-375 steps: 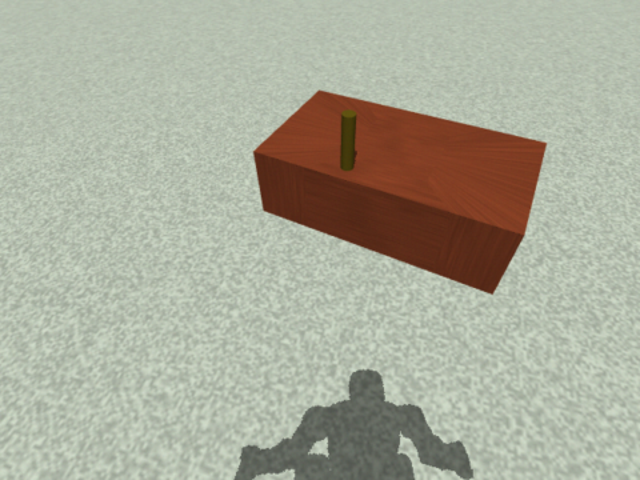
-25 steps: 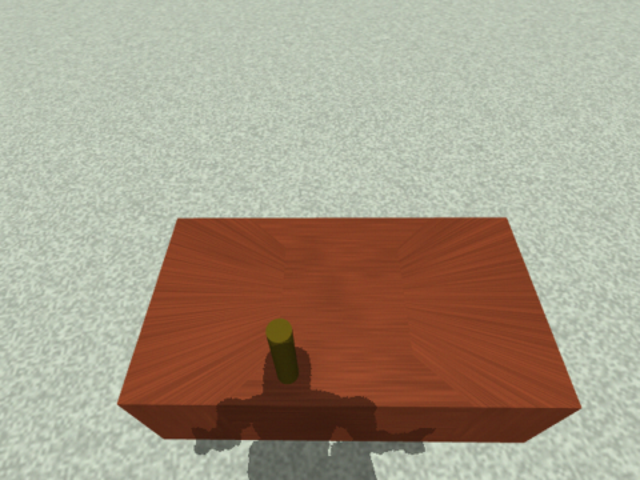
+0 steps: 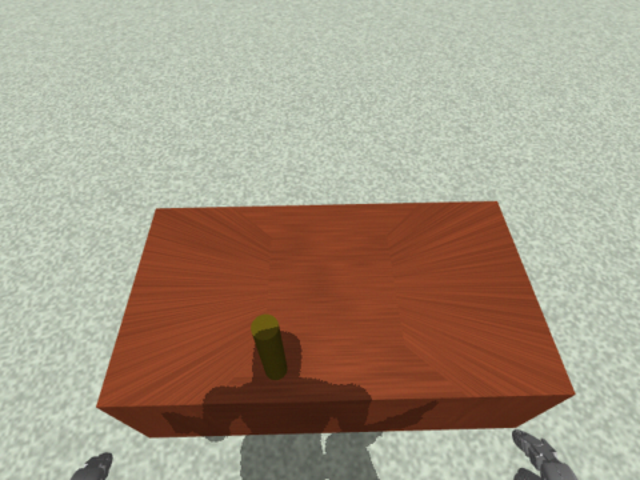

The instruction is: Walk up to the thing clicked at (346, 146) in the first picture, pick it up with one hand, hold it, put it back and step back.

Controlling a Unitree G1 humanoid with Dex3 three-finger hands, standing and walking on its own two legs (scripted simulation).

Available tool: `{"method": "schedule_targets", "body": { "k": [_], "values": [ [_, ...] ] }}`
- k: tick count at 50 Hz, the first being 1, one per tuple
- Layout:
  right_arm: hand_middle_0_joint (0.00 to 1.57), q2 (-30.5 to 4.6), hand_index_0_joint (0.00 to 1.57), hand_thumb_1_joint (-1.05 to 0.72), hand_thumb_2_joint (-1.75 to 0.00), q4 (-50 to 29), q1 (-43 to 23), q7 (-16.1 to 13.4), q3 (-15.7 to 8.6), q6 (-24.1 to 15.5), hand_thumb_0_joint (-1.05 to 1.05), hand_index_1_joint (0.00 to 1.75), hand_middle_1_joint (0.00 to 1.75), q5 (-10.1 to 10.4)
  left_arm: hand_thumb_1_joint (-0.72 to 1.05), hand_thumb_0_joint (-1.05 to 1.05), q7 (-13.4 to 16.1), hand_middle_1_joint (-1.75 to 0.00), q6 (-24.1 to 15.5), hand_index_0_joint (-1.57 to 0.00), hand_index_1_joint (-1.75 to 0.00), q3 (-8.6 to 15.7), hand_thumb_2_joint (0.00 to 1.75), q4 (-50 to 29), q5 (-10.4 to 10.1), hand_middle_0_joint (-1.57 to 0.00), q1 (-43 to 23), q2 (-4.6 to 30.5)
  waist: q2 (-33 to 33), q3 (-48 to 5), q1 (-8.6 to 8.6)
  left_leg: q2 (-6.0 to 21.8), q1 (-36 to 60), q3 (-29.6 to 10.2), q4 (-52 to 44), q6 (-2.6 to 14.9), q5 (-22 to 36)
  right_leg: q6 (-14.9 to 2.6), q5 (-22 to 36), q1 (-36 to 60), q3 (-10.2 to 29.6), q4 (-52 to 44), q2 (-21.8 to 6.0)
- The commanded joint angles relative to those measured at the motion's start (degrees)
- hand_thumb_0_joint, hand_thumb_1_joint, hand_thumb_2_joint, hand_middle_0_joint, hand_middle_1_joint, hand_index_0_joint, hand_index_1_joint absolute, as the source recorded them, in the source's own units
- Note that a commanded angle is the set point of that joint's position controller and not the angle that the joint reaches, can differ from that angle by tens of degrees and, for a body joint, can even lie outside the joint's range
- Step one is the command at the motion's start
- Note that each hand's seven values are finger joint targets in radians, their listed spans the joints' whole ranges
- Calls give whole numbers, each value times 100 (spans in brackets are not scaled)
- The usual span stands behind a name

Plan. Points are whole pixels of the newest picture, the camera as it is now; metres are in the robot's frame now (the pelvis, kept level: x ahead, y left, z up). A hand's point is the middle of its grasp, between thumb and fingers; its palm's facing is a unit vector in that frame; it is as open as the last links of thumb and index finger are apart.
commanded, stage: go down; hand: left
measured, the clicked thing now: (271, 350) +0.42 +0.11 -0.31
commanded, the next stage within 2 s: none
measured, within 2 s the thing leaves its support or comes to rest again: neither
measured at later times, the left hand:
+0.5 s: hand out of the picture +0.14 +0.26 -0.13, palm faces +0.03 -0.95 -0.31, open 17.6 cm
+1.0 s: hand out of the picture +0.12 +0.27 -0.13, palm faces +0.05 -0.95 -0.32, open 17.6 cm
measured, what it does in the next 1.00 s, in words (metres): stands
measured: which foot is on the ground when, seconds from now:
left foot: down 0.00-1.00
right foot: down 0.00-1.00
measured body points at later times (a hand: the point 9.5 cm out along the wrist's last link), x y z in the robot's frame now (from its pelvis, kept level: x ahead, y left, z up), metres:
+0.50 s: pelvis +0.00 +0.00 -0.03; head +0.04 +0.00 +0.41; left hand +0.13 +0.31 -0.11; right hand +0.15 -0.26 -0.11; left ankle +0.01 +0.13 -0.72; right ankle -0.05 -0.14 -0.72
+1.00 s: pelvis -0.01 +0.00 -0.05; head +0.03 +0.01 +0.40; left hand +0.12 +0.31 -0.10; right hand +0.15 -0.25 -0.11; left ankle +0.01 +0.13 -0.72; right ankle -0.05 -0.14 -0.72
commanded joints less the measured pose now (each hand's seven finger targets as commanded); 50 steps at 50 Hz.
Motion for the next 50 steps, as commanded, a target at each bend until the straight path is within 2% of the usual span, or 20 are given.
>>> {"method": "schedule_targets", "body": {
  "k": [1, 2, 3, 5, 8, 10, 11, 13, 15, 16, 18, 25, 34, 35, 42, 44, 45, 47, 48, 50],
  "values": [
    [20, -872, 20, -89, -89, -658, 33, -125, -290, -339, 0, 30, 30, -58, -61, 0, -17, -2, -10, -8, -4, 487, 1, -1066, 8, -10, 18, 1349, 350, -1321, -9, -173, 1005, -61, -66, 129, 2017, -187, 1969, -85, -80, -95, 327],
    [20, -876, 20, -89, -90, -708, 20, -140, -309, -360, 0, 30, 30, -66, -61, 0, -74, -2, 30, -8, -3, 322, 1, -1311, -12, -10, 23, 1181, 415, -1361, -47, -174, 1030, -57, -5, 135, 2081, -182, 2015, -130, -79, -41, 324],
    [20, -842, 20, -88, -89, -685, -8, -164, -259, -359, 0, 30, 30, -64, -61, 0, -82, -2, 95, -8, -3, 528, 0, -1234, 3, -10, 128, 1403, 460, -1275, 7, -186, 935, -51, 59, 139, 2073, -168, 2019, -188, -74, -8, 313],
    [20, -813, 20, -88, -89, -771, -71, -206, -236, -375, 0, 30, 30, -72, -61, 0, -150, -2, 212, -7, -3, 459, 1, -1390, -4, -9, 230, 1366, 324, -1321, -28, -194, 840, -61, 193, 171, 2125, -133, 2157, -251, -64, 67, 306],
    [20, -836, 20, -89, -89, -862, -107, -257, -257, -411, 0, 30, 30, -66, -61, 0, -228, -1, 377, -8, -3, 433, 1, -1711, -49, -9, 330, 1328, 368, -1211, -32, -213, 605, -78, 326, 181, 1832, -121, 1935, -479, -55, 158, 293],
    [20, -785, 20, -89, -89, -933, -123, -299, -232, -440, 0, 30, 30, -67, -61, 0, -256, -1, 477, -8, -3, 540, 1, -1784, -66, -10, 459, 1406, 209, -1250, -27, -223, 468, -79, 433, 198, 1680, -100, 1850, -569, -52, 201, 288],
    [20, -824, 20, -88, -89, -1007, -119, -309, -270, -458, 0, 30, 30, -67, -61, 0, -298, -2, 482, -8, -3, 452, 1, -2117, -78, -9, 438, 1345, 263, -1344, -30, -224, 495, -80, 489, 201, 1681, -102, 1838, -593, -46, 276, 287],
    [20, -808, 20, -89, -90, -1045, -146, -335, -264, -487, 0, 30, 30, -65, -61, 0, -314, -1, 559, -8, -3, 571, 1, -2272, -84, -10, 469, 1493, 336, -1384, -23, -212, 385, -105, 604, 202, 1670, -99, 1792, -739, -57, 369, 290],
    [20, -800, 20, -89, -90, -1107, -126, -366, -270, -514, 0, 30, 30, -69, -61, 0, -340, -2, 629, -8, -3, 502, 0, -2421, -92, -10, 665, 1393, 301, -1406, -52, -208, 306, -111, 711, 205, 1592, -94, 1688, -886, -71, 490, 301],
    [20, -791, 20, -89, -90, -1137, -164, -388, -268, -537, 0, 30, 30, -63, -61, 0, -324, -2, 629, -8, -3, 597, 0, -2624, -107, -10, 567, 1506, 417, -1438, 3, -207, 225, -121, 735, 183, 1485, -112, 1555, -912, -68, 527, 297],
    [20, -763, 20, -89, -89, -1182, -130, -416, -251, -562, 0, 30, 30, -64, -61, 0, -317, -2, 697, -8, -4, 550, 1, -2690, -122, -10, 846, 1395, 348, -1442, -23, -199, 145, -136, 815, 184, 1390, -114, 1449, -1030, -76, 612, 313],
    [20, -729, 20, -88, -89, -1376, -158, -525, -228, -686, 0, 30, 30, -58, -61, 0, -229, -1, 898, -7, -3, 626, 1, -3391, -205, -9, 1071, 1418, 477, -1425, -9, -169, -174, -225, 930, 138, 962, -158, 949, -1326, -136, 835, 343],
    [20, -719, 20, -88, -89, -1410, -114, -641, -198, -837, 0, 30, 30, -55, -61, 0, -147, -2, 1109, -8, -3, 659, 2, -3760, -267, -9, 1312, 1415, 532, -1412, -26, -135, -379, -329, 997, 125, 561, -182, 563, -1482, -172, 983, 371],
    [20, -703, 20, -88, -89, -1454, -130, -653, -181, -859, 0, 30, 30, -45, -61, 0, -145, -2, 1131, -7, -3, 592, 2, -3829, -287, -9, 1407, 1326, 551, -1341, -10, -155, -417, -296, 1010, 120, 557, -188, 560, -1520, -158, 971, 360],
    [20, -674, 20, -89, -90, -1435, -58, -712, -153, -963, 0, 30, 30, -51, -61, 0, -107, -1, 1199, -7, -2, 650, 2, -3960, -322, -8, 1509, 1388, 511, -1514, -28, -155, -380, -299, 1162, 151, 817, -157, 836, -1451, -140, 1009, 340],
    [20, -681, 20, -89, -89, -1405, -85, -730, -157, -991, 0, 30, 30, -59, -61, 0, -104, -1, 1210, -7, -2, 618, 1, -3970, -330, -9, 1425, 1353, 488, -1369, -63, -164, -442, -300, 1151, 142, 629, -141, 688, -1528, -150, 980, 353],
    [20, -663, 20, -89, -90, -1428, -98, -740, -135, -1004, 0, 30, 30, -51, -61, 0, -81, 0, 1227, -7, -2, 749, 1, -3907, -320, -8, 1467, 1477, 458, -1376, -29, -177, -501, -285, 1158, 147, 599, -151, 674, -1524, -137, 966, 349],
    [20, -662, 20, -89, -90, -1405, -73, -748, -153, -1019, 0, 30, 30, -53, -61, 0, -100, -1, 1209, -6, -2, 583, 2, -4026, -336, -8, 1481, 1310, 516, -1387, -38, -183, -469, -270, 1149, 140, 527, -159, 602, -1564, -122, 943, 343],
    [20, -695, 20, -89, -90, -1426, -97, -753, -148, -1028, 0, 30, 30, -54, -61, 0, -102, -1, 1239, -7, -2, 671, 2, -3928, -338, -8, 1593, 1395, 495, -1391, -41, -175, -460, -296, 1109, 142, 499, -162, 555, -1540, -143, 957, 362],
    [20, -687, 20, -89, -90, -1404, -105, -752, -146, -1050, 0, 30, 30, -52, -61, 0, -112, -1, 1214, -7, -2, 639, 2, -4133, -352, -9, 1393, 1394, 667, -1328, -35, -162, -465, -318, 1055, 114, 424, -184, 456, -1608, -156, 995, 368]
  ]
}}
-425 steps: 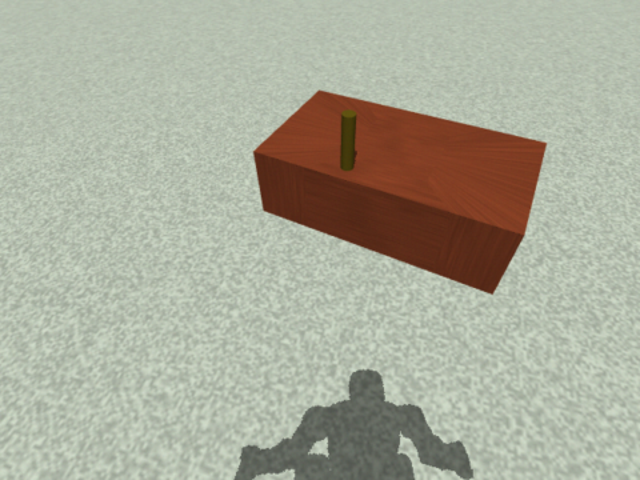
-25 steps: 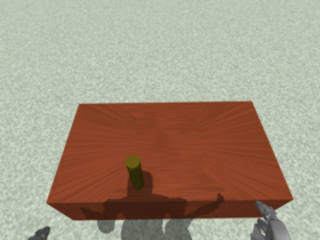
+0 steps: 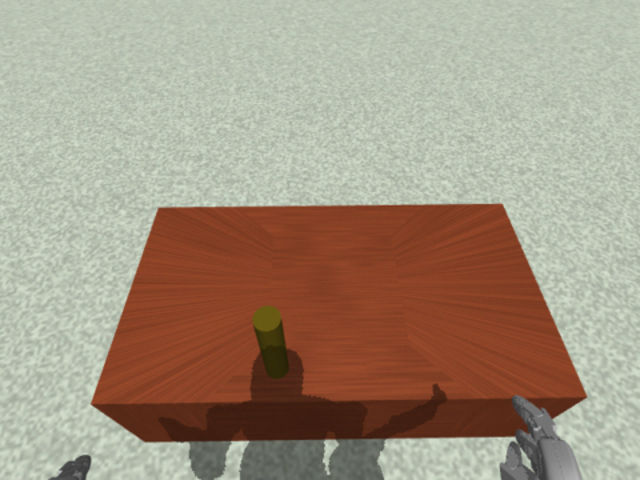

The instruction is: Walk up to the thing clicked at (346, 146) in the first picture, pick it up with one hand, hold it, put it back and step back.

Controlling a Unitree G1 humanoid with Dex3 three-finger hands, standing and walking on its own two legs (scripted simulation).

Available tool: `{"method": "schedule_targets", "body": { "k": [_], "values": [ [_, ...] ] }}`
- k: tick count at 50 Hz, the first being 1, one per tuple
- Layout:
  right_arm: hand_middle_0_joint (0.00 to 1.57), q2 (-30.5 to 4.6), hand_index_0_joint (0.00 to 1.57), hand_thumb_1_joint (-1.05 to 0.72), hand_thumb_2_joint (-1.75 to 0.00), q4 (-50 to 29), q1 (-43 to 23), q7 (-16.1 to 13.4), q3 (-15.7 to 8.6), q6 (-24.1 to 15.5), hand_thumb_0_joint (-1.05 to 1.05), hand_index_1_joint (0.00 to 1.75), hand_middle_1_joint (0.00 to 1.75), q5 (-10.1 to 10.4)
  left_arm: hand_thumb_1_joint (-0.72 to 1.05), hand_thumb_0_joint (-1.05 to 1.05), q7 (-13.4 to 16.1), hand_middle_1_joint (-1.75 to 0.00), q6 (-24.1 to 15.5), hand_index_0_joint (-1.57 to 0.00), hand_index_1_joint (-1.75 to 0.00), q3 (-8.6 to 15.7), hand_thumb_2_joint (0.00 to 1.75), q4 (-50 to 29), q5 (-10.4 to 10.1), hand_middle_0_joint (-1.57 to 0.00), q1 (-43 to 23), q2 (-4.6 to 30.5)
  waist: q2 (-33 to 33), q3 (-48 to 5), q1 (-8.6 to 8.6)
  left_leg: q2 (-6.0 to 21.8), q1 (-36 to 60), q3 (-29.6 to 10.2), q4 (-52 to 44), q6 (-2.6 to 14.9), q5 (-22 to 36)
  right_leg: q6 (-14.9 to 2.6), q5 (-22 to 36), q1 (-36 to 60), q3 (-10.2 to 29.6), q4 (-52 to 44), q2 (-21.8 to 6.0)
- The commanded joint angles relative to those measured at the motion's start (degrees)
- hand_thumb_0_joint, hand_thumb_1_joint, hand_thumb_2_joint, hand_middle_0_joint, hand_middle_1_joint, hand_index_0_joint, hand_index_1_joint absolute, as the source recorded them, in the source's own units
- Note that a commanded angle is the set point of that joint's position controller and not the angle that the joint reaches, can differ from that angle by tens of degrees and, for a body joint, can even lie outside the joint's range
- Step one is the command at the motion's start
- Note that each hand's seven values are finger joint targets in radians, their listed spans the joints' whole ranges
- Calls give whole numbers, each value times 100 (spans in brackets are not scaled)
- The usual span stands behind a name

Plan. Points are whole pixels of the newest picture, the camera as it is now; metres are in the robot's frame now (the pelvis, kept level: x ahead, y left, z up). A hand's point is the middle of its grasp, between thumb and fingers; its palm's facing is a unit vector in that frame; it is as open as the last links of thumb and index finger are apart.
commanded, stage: go down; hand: left
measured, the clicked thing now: (272, 345) +0.43 +0.10 -0.27
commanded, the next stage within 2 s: none
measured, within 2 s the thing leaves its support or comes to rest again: neither
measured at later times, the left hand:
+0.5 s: hand (113, 416) +0.25 +0.28 -0.05, palm faces +0.09 -0.96 -0.25, open 17.6 cm
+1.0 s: hand (120, 354) +0.32 +0.29 -0.04, palm faces +0.04 -0.99 -0.14, open 17.7 cm
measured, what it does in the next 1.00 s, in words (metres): stands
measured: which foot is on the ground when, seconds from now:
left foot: down 0.00-1.00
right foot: down 0.00-1.00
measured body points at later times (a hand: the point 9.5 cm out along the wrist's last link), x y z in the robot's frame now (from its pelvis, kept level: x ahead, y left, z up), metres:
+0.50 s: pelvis -0.01 +0.00 +0.00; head +0.04 +0.02 +0.45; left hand +0.24 +0.33 -0.03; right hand +0.13 -0.26 -0.07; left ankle +0.03 +0.13 -0.67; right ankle -0.03 -0.14 -0.67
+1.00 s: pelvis -0.02 +0.00 +0.00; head +0.07 +0.02 +0.44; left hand +0.32 +0.34 -0.03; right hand +0.06 -0.28 -0.10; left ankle +0.03 +0.13 -0.67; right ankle -0.03 -0.14 -0.67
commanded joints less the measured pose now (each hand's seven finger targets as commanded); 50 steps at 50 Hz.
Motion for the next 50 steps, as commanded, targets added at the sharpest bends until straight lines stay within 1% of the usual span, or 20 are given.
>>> {"method": "schedule_targets", "body": {
  "k": [1, 4, 5, 8, 14, 15, 19, 20, 23, 24, 29, 31, 32, 35, 36, 38, 39, 44, 48, 50],
  "values": [
    [20, -811, 20, -89, -90, -793, -241, -70, -326, -368, 0, 30, 30, -31, -61, 0, 82, -1, -200, -7, -2, 520, 1, -977, 16, -9, -128, 1108, 368, -664, -33, -257, 1221, 5, -936, 141, 1200, -154, 1254, -141, 17, -875, 298],
    [20, -805, 20, -89, -90, -818, -223, -81, -326, -394, 0, 30, 30, -34, -61, 0, 104, -1, -209, -6, -2, 675, 2, -970, 19, -8, -1, 1213, 388, -706, 36, -268, 1216, 42, -922, 137, 1212, -159, 1281, -104, 30, -861, 296],
    [20, -811, 20, -89, -90, -802, -221, -84, -328, -397, 0, 30, 30, -30, -61, 0, 99, -1, -222, -7, -2, 553, 2, -1011, 15, -9, -75, 1144, 380, -721, -36, -264, 1245, 32, -906, 143, 1272, -152, 1352, -130, 31, -863, 290],
    [20, -790, 20, -89, -90, -771, -200, -109, -292, -435, 0, 30, 30, -35, -61, 0, 134, -1, -276, -6, -2, 634, 3, -1008, 19, -8, -309, 1253, 285, -700, -49, -265, 1198, 27, -847, 157, 1283, -132, 1424, -105, 52, -855, 269],
    [20, -898, 20, -91, -90, -546, -125, -170, -281, -561, 0, 30, 30, -38, -59, 0, 82, 0, -617, -5, -3, 800, 5, -877, -97, -8, -1537, 1564, 443, -732, -189, -212, 1299, -60, -962, 144, 1005, -150, 1214, -193, 89, -837, 276],
    [20, -876, 20, -91, -90, -524, -130, -174, -251, -586, 0, 30, 30, -40, -60, 0, 37, 0, -688, -5, -3, 679, 5, -842, -139, -8, -1800, 1462, 474, -672, -240, -210, 1324, -60, -976, 137, 981, -147, 1217, -222, 94, -830, 269],
    [20, -964, 20, -92, -91, -296, -104, -198, -239, -662, 0, 30, 30, -52, -58, 0, -130, 0, -991, -4, -3, 911, 6, -266, -234, -8, -2557, 1776, 536, -811, -224, -219, 1454, -58, -1025, 128, 1012, -156, 1235, -155, 123, -888, 269],
    [20, -948, 20, -93, -91, -252, -131, -184, -224, -668, 0, 30, 30, -53, -56, 0, -188, 0, -1036, -3, -3, 839, 7, -17, -248, -8, -2764, 1682, 500, -744, -239, -220, 1447, -56, -1053, 128, 993, -166, 1209, -150, 114, -911, 263],
    [20, -962, 20, -94, -91, -127, -80, -133, -224, -649, 0, 30, 30, -57, -55, 0, -362, 0, -1175, -3, -3, 1042, 7, 830, -292, -7, -3003, 1809, 354, -741, -99, -238, 1306, -25, -1041, 152, 1096, -180, 1274, -28, 142, -976, 250],
    [20, -985, 20, -95, -92, -105, -57, -97, -245, -628, 0, 30, 30, -62, -55, 0, -455, 0, -1229, -3, -3, 950, 7, 1148, -299, -8, -3078, 1671, 400, -763, -150, -224, 1369, -37, -1060, 149, 1131, -194, 1292, -105, 122, -952, 272],
    [20, -1054, 20, -95, -91, 33, 260, 50, -335, -566, 0, 30, 30, -107, -61, 0, -828, 0, -1838, -4, -3, 1343, 5, 1868, -285, -8, -3820, 2152, 419, -1097, -73, -191, 1473, -1, -963, 151, 1639, -219, 1664, -95, 111, -783, 284],
    [20, -1079, 20, -95, -91, 27, 349, 120, -388, -545, 0, 30, 30, -145, -60, 0, -983, 0, -2141, -4, -3, 1266, 4, 2053, -292, -8, -4087, 2054, 499, -1206, -86, -152, 1634, -12, -934, 137, 1849, -227, 1757, -200, 86, -701, 299],
    [20, -1111, 20, -95, -91, 30, 389, 147, -400, -536, 0, 30, 30, -152, -61, 0, -1010, 0, -2287, -5, -3, 1497, 3, 2217, -277, -8, -4145, 2344, 442, -1171, -9, -149, 1542, -7, -925, 144, 1859, -231, 1756, -169, 88, -691, 298],
    [20, -1102, 20, -94, -91, 18, 505, 225, -416, -423, 0, 30, 30, -175, -61, 0, -1118, 0, -2652, -4, -3, 1519, 3, 2463, -273, -8, -4167, 2317, 394, -1369, 16, -150, 1587, 62, -844, 162, 2073, -230, 1997, -74, 134, -664, 284],
    [20, -1131, 20, -94, -91, -8, 499, 247, -454, -406, 0, 30, 30, -181, -61, 0, -1180, 0, -2767, -5, -3, 1392, 3, 2436, -300, -8, -4334, 2158, 458, -1488, -28, -138, 1690, 57, -807, 159, 2184, -229, 2057, -132, 132, -646, 288],
    [20, -1190, 20, -94, -91, 45, 604, 298, -485, -316, 0, 30, 30, -189, -60, 0, -1203, 0, -2917, -4, -2, 1634, 3, 2624, -296, -8, -4320, 2442, 530, -1603, 15, -103, 1828, 46, -778, 151, 2431, -247, 2169, -167, 126, -604, 293],
    [20, -1165, 20, -94, -91, 28, 604, 319, -458, -280, 0, 30, 30, -184, -61, 0, -1236, 0, -2996, -5, -2, 1510, 3, 2554, -300, -8, -4533, 2391, 516, -1506, -12, -100, 1797, 56, -780, 163, 2406, -246, 2174, -203, 141, -632, 292],
    [20, -1233, 20, -94, -91, 113, 688, 360, -516, -149, 0, 30, 30, -209, -61, 0, -1353, 0, -3414, -5, -1, 1581, 1, 2862, -307, -8, -5135, 2495, 503, -1491, -140, -78, 1772, 36, -760, 167, 2082, -246, 1945, -476, 162, -624, 298],
    [20, -1281, 20, -91, -90, 185, 789, 355, -493, -65, 0, 30, 30, -236, -61, 0, -1439, 0, -3772, -5, -1, 1836, 1, 3295, -286, -8, -5803, 2917, 402, -1439, -166, -96, 1583, 81, -718, 208, 1894, -236, 1900, -481, 223, -676, 273],
    [20, -1273, 20, -90, -90, 234, 837, 376, -474, -21, 0, 30, 30, -250, -61, 0, -1537, 0, -3890, -5, -1, 1690, 0, 3754, -279, -8, -5927, 2739, 338, -1316, -234, -100, 1500, 73, -753, 196, 1599, -243, 1691, -580, 213, -692, 286]
  ]
}}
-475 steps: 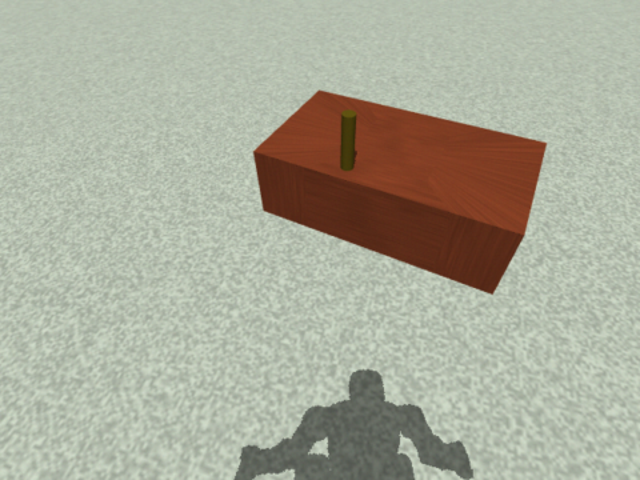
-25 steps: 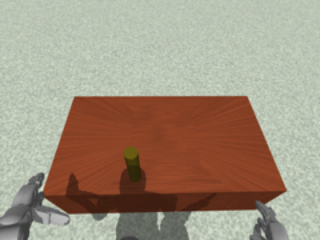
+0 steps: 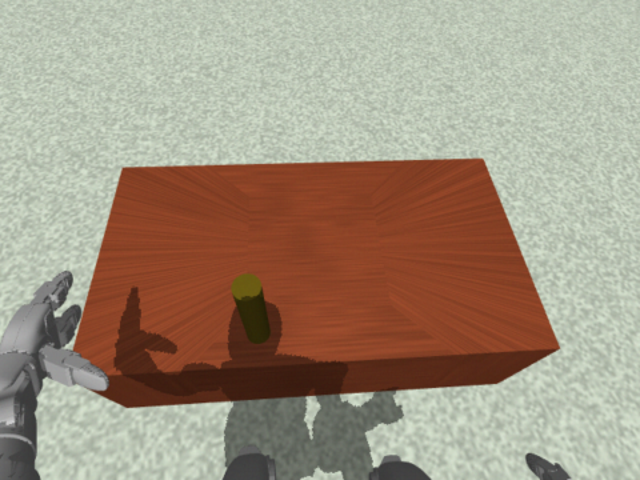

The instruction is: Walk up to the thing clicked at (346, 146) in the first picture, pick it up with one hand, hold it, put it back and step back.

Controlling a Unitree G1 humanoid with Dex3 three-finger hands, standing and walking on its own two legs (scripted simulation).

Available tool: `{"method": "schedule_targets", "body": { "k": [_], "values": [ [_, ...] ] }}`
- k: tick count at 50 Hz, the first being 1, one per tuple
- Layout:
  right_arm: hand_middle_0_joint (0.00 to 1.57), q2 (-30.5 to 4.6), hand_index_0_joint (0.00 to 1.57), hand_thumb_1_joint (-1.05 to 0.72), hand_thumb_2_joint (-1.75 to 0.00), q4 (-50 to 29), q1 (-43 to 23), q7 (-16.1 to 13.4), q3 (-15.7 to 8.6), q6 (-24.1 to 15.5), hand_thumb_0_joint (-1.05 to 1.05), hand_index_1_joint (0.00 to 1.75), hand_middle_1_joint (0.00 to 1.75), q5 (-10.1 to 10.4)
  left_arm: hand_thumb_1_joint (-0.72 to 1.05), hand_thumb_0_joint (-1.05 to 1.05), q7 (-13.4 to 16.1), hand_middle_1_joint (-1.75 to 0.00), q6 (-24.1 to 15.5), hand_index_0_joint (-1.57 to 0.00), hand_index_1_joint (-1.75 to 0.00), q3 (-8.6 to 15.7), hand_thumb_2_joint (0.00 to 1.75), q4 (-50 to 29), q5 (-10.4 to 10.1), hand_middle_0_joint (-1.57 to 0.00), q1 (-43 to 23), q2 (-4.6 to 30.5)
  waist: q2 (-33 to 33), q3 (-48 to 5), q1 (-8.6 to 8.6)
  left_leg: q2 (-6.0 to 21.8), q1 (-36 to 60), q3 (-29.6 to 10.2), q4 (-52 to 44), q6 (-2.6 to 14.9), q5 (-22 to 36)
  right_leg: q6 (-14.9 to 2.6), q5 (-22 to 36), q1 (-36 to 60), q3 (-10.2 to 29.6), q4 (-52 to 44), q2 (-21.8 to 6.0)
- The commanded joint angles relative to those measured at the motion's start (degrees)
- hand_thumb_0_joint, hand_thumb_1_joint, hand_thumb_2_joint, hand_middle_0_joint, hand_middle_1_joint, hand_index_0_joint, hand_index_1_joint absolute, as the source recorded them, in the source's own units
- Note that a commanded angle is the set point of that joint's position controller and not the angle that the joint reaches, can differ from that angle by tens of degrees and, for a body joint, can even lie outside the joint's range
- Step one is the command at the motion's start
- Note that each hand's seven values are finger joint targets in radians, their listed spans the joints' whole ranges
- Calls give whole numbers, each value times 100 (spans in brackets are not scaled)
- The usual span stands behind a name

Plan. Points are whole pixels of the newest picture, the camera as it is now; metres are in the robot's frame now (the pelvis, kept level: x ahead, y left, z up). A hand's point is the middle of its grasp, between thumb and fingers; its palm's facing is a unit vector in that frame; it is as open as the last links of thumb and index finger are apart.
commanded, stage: go down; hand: left
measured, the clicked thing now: (253, 312) +0.44 +0.12 -0.26
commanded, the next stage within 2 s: none
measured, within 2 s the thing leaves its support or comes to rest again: neither
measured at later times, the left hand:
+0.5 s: hand (86, 287) +0.39 +0.31 -0.02, palm faces +0.06 -0.99 -0.09, open 17.7 cm
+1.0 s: hand (83, 266) +0.41 +0.31 -0.01, palm faces +0.04 -1.00 -0.07, open 17.4 cm
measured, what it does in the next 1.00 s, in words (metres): stands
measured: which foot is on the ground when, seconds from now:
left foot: down 0.00-1.00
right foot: down 0.00-1.00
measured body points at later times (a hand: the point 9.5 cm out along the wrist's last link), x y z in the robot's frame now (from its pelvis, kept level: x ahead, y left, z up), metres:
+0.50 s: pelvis -0.01 +0.00 -0.01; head +0.11 +0.03 +0.42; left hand +0.38 +0.36 -0.01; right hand +0.05 -0.28 -0.11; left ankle +0.04 +0.13 -0.67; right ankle -0.01 -0.14 -0.67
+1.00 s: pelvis +0.00 +0.01 -0.02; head +0.13 +0.04 +0.41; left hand +0.41 +0.37 +0.00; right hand +0.05 -0.27 -0.12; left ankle +0.04 +0.13 -0.67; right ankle -0.01 -0.14 -0.67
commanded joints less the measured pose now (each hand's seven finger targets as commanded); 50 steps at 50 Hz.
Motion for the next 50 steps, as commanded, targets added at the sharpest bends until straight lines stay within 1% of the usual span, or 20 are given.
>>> {"method": "schedule_targets", "body": {
  "k": [1, 7, 8, 10, 13, 19, 20, 25, 26, 28, 29, 32, 36, 38, 39, 40, 41, 45, 47, 50],
  "values": [
    [20, -1078, 20, -90, -90, -509, 425, -45, -368, -152, 0, 30, 30, -29, -61, 0, -91, 0, -712, -5, -1, 461, 0, -551, -94, -8, -1979, 2005, 611, -1774, -63, -204, 1854, -60, -735, 162, 1239, -255, 1349, -16, 44, -819, 187],
    [20, -1110, 20, -89, -89, -525, 443, 7, -284, -29, 0, 30, 30, -48, -61, 0, -278, 0, -943, -6, 0, 538, 0, 6, -127, -8, -2381, 2249, 625, -1840, -102, -205, 1663, -35, -668, 161, 1080, -248, 1239, -98, 68, -834, 187],
    [20, -1140, 20, -88, -89, -539, 443, 11, -288, -8, 0, 30, 30, -47, -60, 0, -292, 0, -985, -6, 0, 691, 0, 126, -146, -8, -2347, 2379, 605, -1962, -89, -199, 1659, -54, -643, 169, 1153, -244, 1297, -47, 55, -793, 183],
    [20, -1125, 20, -88, -89, -555, 415, 38, -261, 21, 0, 30, 30, -49, -61, 0, -368, 0, -1042, -6, 0, 580, 0, 274, -160, -8, -2403, 2252, 603, -1903, -117, -192, 1590, -53, -616, 171, 1115, -244, 1274, -150, 64, -788, 184],
    [20, -1191, 20, -89, -89, -545, 493, 41, -262, 52, 0, 30, 30, -50, -61, 0, -416, 0, -1171, -6, 0, 761, 0, 220, -185, -8, -2628, 2531, 621, -2201, -112, -174, 1706, -73, -521, 184, 1409, -240, 1489, -154, 46, -686, 196],
    [20, -1184, 20, -89, -90, -381, 655, 72, -248, 122, 0, 30, 30, -71, -61, 0, -509, 0, -1364, -5, -1, 690, 2, 106, -228, -8, -3105, 2553, 955, -2383, -151, -134, 1891, -180, -508, 119, 1330, -294, 1335, -476, -40, -541, 238],
    [20, -1256, 20, -89, -90, -530, 549, 49, -248, 127, 0, 30, 30, -66, -61, 0, -483, 0, -1362, -5, -1, 896, 1, 266, -226, -8, -2952, 2785, 844, -2286, -138, -131, 1868, -176, -490, 136, 1403, -285, 1369, -477, -42, -551, 249],
    [20, -1196, 20, -89, -90, -328, 711, 73, -206, 180, 0, 30, 30, -95, -61, 0, -598, -1, -1405, -6, -5, 769, 2, 412, -257, -10, -2954, 2584, 908, -2492, -179, -132, 1937, -187, -320, 150, 1858, -274, 1676, -497, -44, -460, 238],
    [20, -1254, 20, -88, -90, -412, 658, 64, -219, 176, 0, 30, 30, -101, -56, 0, -594, 0, -1432, -5, -1, 915, 2, 325, -240, -9, -3045, 2805, 942, -2428, -137, -122, 1903, -216, -316, 138, 1868, -285, 1635, -584, -59, -418, 248],
    [20, -1200, 20, -89, -90, -308, 749, 70, -197, 201, 0, 30, 30, -104, -54, 0, -625, 0, -1458, -4, -1, 844, 2, 272, -252, -8, -3184, 2760, 939, -2547, -157, -128, 1888, -194, -271, 155, 1843, -281, 1662, -524, -44, -436, 245],
    [20, -1245, 20, -89, -90, -477, 639, 65, -204, 196, 0, 30, 30, -96, -53, 0, -586, 0, -1455, -4, -2, 1036, 3, 370, -230, -8, -3061, 2970, 802, -2391, -128, -142, 1676, -176, -299, 168, 1681, -274, 1587, -417, -22, -453, 240],
    [20, -1189, 20, -89, -90, -403, 649, 74, -181, 217, 0, 30, 30, -98, -52, 0, -656, 0, -1496, -4, -1, 866, 3, 415, -274, -8, -3158, 2719, 906, -2345, -172, -141, 1619, -191, -295, 149, 1461, -291, 1422, -599, -17, -424, 255],
    [20, -1203, 20, -89, -90, -308, 819, 70, -176, 225, 0, 30, 30, -89, -52, 0, -700, 0, -1523, -4, -1, 891, 2, 148, -302, -8, -3474, 2859, 953, -2736, -194, -145, 1783, -172, -191, 170, 1760, -274, 1700, -478, 1, -404, 240],
    [20, -1206, 20, -89, -90, -335, 761, 79, -147, 221, 0, 30, 30, -110, -52, 0, -732, 0, -1488, -4, -1, 900, 2, 524, -319, -8, -3180, 2776, 880, -2509, -213, -121, 1771, -229, -153, 164, 1901, -274, 1690, -639, -56, -346, 262],
    [20, -1270, 20, -89, -90, -373, 726, 81, -170, 217, 0, 30, 30, -101, -51, 0, -718, 0, -1514, -4, -1, 1016, 3, 400, -316, -8, -3250, 2955, 908, -2563, -183, -105, 1859, -258, -133, 160, 2059, -275, 1731, -729, -63, -321, 263],
    [20, -1202, 20, -89, -90, -263, 795, 87, -148, 231, 0, 30, 30, -108, -51, 0, -754, 0, -1514, -4, -1, 784, 2, 455, -302, -8, -3384, 2734, 1061, -2551, -234, -103, 1882, -265, -136, 138, 2009, -294, 1666, -824, -73, -285, 269],
    [20, -1273, 20, -89, -90, -382, 745, 87, -176, 226, 0, 30, 30, -123, -51, 0, -731, 0, -1531, -4, -1, 996, 3, 313, -282, -8, -3441, 2990, 1031, -2619, -201, -95, 1928, -294, -118, 142, 2165, -292, 1715, -830, -81, -265, 258],
    [20, -1193, 20, -89, -90, -327, 791, 103, -134, 239, 0, 30, 30, -129, -51, 0, -769, 0, -1558, -4, -1, 894, 2, 361, -307, -8, -3524, 2840, 982, -2611, -228, -114, 1763, -261, -117, 156, 1843, -284, 1623, -724, -62, -286, 260],
    [20, -1225, 20, -89, -90, -386, 735, 102, -136, 235, 0, 30, 30, -113, -49, 0, -746, 0, -1561, -4, -1, 987, 3, 382, -285, -8, -3561, 3051, 920, -2584, -213, -134, 1617, -233, -120, 175, 1659, -281, 1535, -661, -25, -316, 257],
    [20, -1233, 20, -89, -90, -307, 791, 122, -138, 252, 0, 30, 30, -137, -51, 0, -823, 0, -1557, -4, -1, 826, 2, 544, -304, -8, -3580, 2789, 1097, -2604, -278, -88, 1817, -335, -119, 125, 1819, -312, 1476, -1002, -102, -203, 271]
  ]
}}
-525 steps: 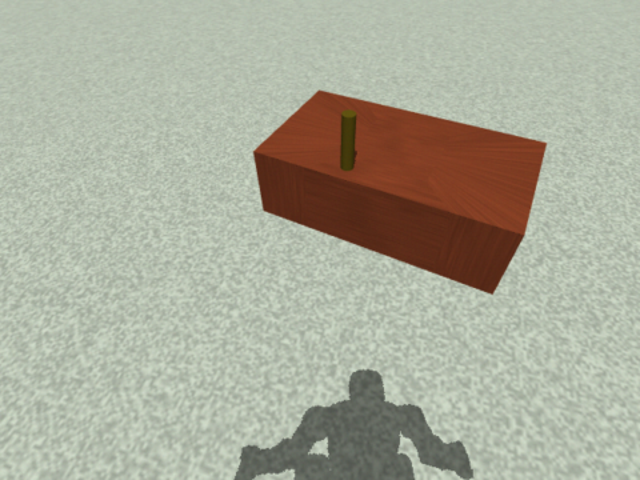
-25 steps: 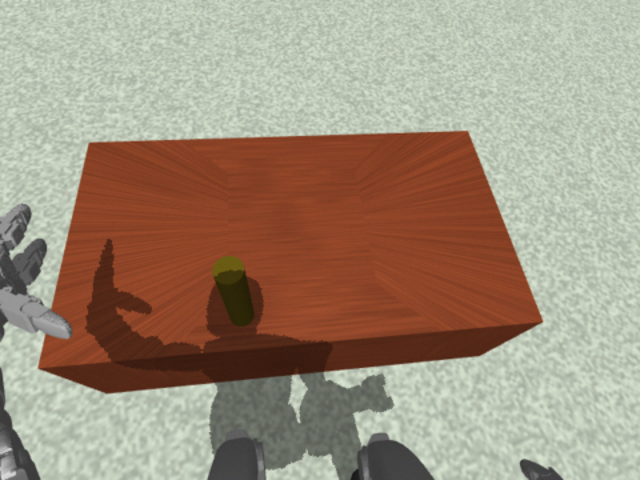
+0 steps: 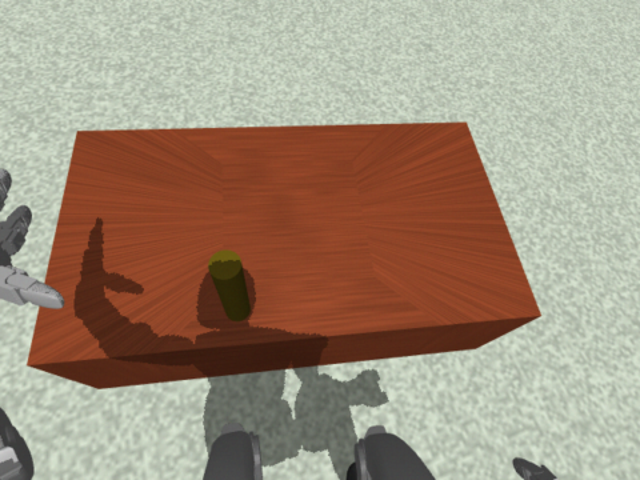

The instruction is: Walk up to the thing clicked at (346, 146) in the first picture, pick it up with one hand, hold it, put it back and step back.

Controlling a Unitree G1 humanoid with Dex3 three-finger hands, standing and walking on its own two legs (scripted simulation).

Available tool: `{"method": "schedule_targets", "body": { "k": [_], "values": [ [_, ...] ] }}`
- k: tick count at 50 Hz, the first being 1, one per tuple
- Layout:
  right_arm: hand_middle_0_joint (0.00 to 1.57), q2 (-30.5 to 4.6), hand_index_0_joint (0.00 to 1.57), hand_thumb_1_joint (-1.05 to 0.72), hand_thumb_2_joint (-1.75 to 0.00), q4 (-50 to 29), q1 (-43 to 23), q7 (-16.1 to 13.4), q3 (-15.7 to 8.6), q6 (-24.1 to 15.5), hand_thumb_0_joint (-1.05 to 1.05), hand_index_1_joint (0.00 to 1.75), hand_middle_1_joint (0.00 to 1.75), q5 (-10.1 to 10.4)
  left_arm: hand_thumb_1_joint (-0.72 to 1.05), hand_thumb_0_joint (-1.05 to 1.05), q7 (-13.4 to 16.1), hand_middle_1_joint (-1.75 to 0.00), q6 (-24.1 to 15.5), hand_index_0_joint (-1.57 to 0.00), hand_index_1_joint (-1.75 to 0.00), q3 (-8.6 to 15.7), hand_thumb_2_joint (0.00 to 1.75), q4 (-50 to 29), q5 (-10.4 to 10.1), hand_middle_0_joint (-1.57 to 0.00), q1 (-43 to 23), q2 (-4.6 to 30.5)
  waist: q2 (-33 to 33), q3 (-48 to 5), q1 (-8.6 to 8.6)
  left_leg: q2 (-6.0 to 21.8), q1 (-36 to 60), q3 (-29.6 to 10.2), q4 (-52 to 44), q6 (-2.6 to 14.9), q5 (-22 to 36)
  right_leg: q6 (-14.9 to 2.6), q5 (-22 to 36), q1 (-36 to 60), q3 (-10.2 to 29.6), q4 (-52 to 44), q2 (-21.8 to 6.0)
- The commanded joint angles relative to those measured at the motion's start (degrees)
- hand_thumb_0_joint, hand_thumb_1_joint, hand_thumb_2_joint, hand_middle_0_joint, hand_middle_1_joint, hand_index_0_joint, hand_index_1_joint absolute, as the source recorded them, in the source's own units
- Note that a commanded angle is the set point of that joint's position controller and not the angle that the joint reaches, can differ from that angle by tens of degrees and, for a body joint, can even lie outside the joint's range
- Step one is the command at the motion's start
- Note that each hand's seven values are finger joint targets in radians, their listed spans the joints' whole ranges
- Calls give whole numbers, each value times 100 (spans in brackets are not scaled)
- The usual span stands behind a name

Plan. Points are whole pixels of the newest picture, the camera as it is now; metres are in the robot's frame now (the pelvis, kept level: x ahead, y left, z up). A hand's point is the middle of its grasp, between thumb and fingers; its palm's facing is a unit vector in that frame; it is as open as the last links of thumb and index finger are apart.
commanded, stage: go down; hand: left
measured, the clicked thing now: (232, 290) +0.45 +0.12 -0.24
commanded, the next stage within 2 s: none
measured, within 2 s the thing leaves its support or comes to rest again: neither
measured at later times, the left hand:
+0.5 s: hand (36, 230) +0.43 +0.31 +0.02, palm faces +0.04 -1.00 -0.06, open 17.4 cm
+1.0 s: hand (31, 214) +0.45 +0.32 +0.03, palm faces +0.02 -1.00 -0.05, open 17.1 cm
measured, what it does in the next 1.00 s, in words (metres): stands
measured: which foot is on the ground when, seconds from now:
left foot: down 0.00-1.00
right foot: down 0.00-1.00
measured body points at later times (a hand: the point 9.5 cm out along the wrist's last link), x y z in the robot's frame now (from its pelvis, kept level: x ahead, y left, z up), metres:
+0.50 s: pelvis +0.00 +0.00 -0.01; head +0.14 +0.04 +0.42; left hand +0.43 +0.37 +0.02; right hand +0.04 -0.28 -0.10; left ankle +0.04 +0.12 -0.65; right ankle +0.00 -0.15 -0.65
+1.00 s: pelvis +0.00 +0.00 +0.00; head +0.15 +0.04 +0.42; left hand +0.44 +0.37 +0.04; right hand +0.04 -0.27 -0.10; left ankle +0.04 +0.12 -0.65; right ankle +0.00 -0.15 -0.65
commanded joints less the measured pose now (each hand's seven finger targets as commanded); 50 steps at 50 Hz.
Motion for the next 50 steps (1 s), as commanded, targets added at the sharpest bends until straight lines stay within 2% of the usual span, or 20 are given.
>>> {"method": "schedule_targets", "body": {
  "k": [1, 2, 11, 12, 16, 20, 22, 24, 26, 27, 33, 35, 37, 40, 42, 44, 45, 47, 49, 50],
  "values": [
    [20, -1148, 20, -89, -90, -206, 891, -48, -419, -131, 0, 30, 30, -6, -50, 0, -26, 0, -376, -4, -1, 143, 2, -1079, -201, -8, -1879, 1821, 1195, -2509, 22, -139, 2904, -251, -722, 75, 1902, -340, 1494, -97, -83, -651, 211],
    [20, -1192, 20, -89, -90, -252, 903, -52, -419, -128, 0, 30, 30, -11, -49, 0, -2, 0, -389, -4, -1, 313, 3, -1156, -188, -8, -1944, 2069, 1169, -2582, 36, -149, 2918, -251, -682, 89, 1997, -335, 1568, -33, -81, -662, 204],
    [20, -1138, 20, -88, -89, -169, 950, -45, -347, -107, 0, 30, 30, -11, -50, 0, -50, 0, -419, -4, -1, 266, 3, -985, -217, -8, -2062, 2072, 1163, -2564, 6, -179, 2649, -222, -610, 105, 1776, -336, 1532, 14, -54, -614, 206],
    [20, -1172, 20, -88, -90, -274, 873, -48, -351, -114, 0, 30, 30, -14, -49, 0, -28, 0, -430, -4, -1, 386, 3, -1073, -197, -8, -2052, 2262, 1159, -2595, 45, -175, 2681, -218, -604, 114, 1824, -333, 1550, 38, -38, -624, 197],
    [20, -1127, 20, -89, -90, -157, 991, -48, -317, -97, 0, 30, 30, 2, -50, 0, -84, 0, -414, -4, -1, 279, 2, -857, -264, -8, -2069, 2044, 1025, -2588, -62, -184, 2559, -207, -571, 132, 1730, -313, 1564, 98, -30, -649, 209],
    [20, -1173, 20, -89, -90, -248, 964, -53, -316, -101, 0, 30, 30, -5, -49, 0, -78, 0, -423, -4, -1, 411, 2, -975, -211, -8, -2166, 2344, 1064, -2680, -40, -183, 2591, -209, -518, 144, 1898, -306, 1677, 134, -24, -630, 200],
    [20, -1165, 20, -89, -90, -277, 932, -50, -310, -105, 0, 30, 30, -1, -47, 0, -81, 0, -428, -4, -1, 415, 2, -1022, -224, -8, -2188, 2350, 1092, -2610, -10, -191, 2505, -172, -518, 149, 1756, -302, 1595, 115, 23, -658, 194],
    [20, -1130, 20, -89, -90, -135, 1035, -38, -304, -94, 0, 30, 30, -1, -47, 0, -140, 0, -406, -4, -1, 209, 2, -809, -259, -8, -2117, 2002, 1080, -2567, -73, -176, 2574, -219, -537, 130, 1785, -320, 1558, -35, -26, -625, 215],
    [20, -1196, 20, -89, -90, -199, 1033, -44, -328, -101, 0, 30, 30, 0, -47, 0, -109, 0, -443, -4, -1, 463, 2, -1128, -243, -8, -2304, 2456, 1234, -2777, 6, -175, 2737, -236, -504, 126, 1961, -321, 1637, -11, -30, -604, 210],
    [20, -1151, 20, -89, -90, -194, 1022, -47, -301, -97, 0, 30, 30, 0, -47, 0, -120, 0, -421, -4, 0, 337, 1, -956, -232, -8, -2254, 2296, 1149, -2692, -59, -177, 2676, -201, -499, 139, 1888, -307, 1646, 31, -11, -639, 207],
    [20, -1136, 20, -89, -90, -174, 1044, -39, -305, -86, 0, 30, 30, 9, -44, 0, -140, 0, -437, -4, 0, 210, 3, -1030, -266, -7, -2363, 2121, 1267, -2578, -64, -185, 2612, -225, -621, 100, 1507, -348, 1355, -88, -44, -639, 225],
    [20, -1170, 20, -89, -90, -164, 1086, -47, -311, -73, 0, 30, 30, 6, -44, 0, -138, 0, -442, -4, 0, 364, 2, -1144, -291, -7, -2421, 2316, 1218, -2832, -47, -176, 2753, -248, -552, 112, 1820, -328, 1580, 24, -55, -644, 231],
    [20, -1168, 20, -88, -89, -167, 1066, -41, -303, -69, 0, 30, 30, 13, -43, 0, -132, 0, -456, -4, -1, 340, 3, -1062, -281, -7, -2438, 2308, 1287, -2540, -41, -179, 2666, -268, -629, 78, 1705, -351, 1443, -96, -77, -619, 231],
    [20, -1173, 20, -89, -90, -118, 1106, -47, -284, -67, 0, 30, 30, -1, -42, 0, -149, 0, -450, -4, 0, 321, 2, -954, -297, -7, -2422, 2249, 1206, -2675, -85, -150, 2854, -301, -531, 99, 2100, -341, 1621, -154, -88, -592, 239],
    [20, -1180, 20, -88, -89, -189, 1052, -46, -280, -71, 0, 30, 30, -11, -42, 0, -172, 0, -484, -4, -1, 387, 3, -1097, -301, -7, -2529, 2377, 1334, -2699, -57, -170, 2826, -291, -525, 94, 2086, -343, 1626, -119, -74, -599, 220],
    [20, -1144, 20, -88, -89, -124, 1074, -41, -286, -64, 0, 30, 30, -1, -40, 0, -215, 0, -457, -3, -1, 230, 4, -816, -315, -7, -2317, 2083, 1210, -2544, -82, -171, 2738, -291, -608, 82, 1812, -353, 1484, -158, -97, -630, 246],
    [20, -1159, 20, -89, -89, -163, 1092, -51, -289, -61, 0, 30, 30, -4, -42, 0, -206, 0, -483, -3, 0, 349, 3, -1084, -317, -7, -2469, 2317, 1137, -2678, -54, -191, 2669, -233, -554, 125, 1828, -324, 1590, 29, -38, -686, 226],
    [20, -1167, 20, -88, -89, -184, 1035, -60, -280, -74, 0, 30, 30, 8, -40, 0, -218, 0, -504, -3, 0, 330, 2, -1101, -336, -6, -2528, 2333, 1255, -2595, -56, -190, 2667, -247, -626, 94, 1656, -340, 1451, -38, -43, -661, 228],
    [20, -1182, 20, -88, -89, -176, 1067, -69, -276, -60, 0, 30, 30, 15, -39, 0, -246, 0, -496, -3, 0, 415, 3, -1042, -375, -6, -2454, 2417, 1133, -2705, -50, -194, 2716, -237, -556, 121, 1842, -316, 1609, 67, -39, -699, 238],
    [20, -1161, 20, -88, -89, -132, 1089, -74, -262, -60, 0, 30, 30, 16, -41, 0, -258, 0, -488, -4, 0, 323, 2, -888, -369, -6, -2433, 2259, 1114, -2660, -125, -186, 2731, -260, -538, 118, 1921, -320, 1643, -14, -53, -670, 236]
  ]
}}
